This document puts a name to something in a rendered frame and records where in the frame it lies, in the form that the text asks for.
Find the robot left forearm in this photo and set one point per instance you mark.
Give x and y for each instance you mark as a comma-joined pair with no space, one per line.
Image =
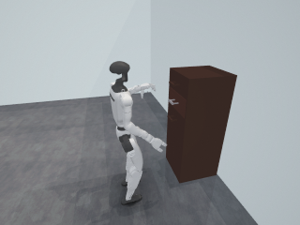
135,89

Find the robot right hand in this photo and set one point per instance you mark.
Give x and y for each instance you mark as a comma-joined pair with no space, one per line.
157,143

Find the drawer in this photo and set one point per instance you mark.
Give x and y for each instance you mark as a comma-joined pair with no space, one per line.
181,106

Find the right robot upper arm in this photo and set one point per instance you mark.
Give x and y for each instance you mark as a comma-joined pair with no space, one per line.
126,103

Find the humanoid robot torso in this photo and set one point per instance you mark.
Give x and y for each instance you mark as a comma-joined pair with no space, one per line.
117,113

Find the cabinet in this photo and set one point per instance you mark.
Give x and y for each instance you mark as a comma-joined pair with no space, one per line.
194,143

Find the robot right forearm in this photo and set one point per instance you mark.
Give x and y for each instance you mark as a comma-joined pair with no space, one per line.
136,131

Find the robot head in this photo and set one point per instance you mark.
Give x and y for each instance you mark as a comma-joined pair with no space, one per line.
120,67

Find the robot left hand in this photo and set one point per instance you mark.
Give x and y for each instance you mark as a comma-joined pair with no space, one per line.
147,86

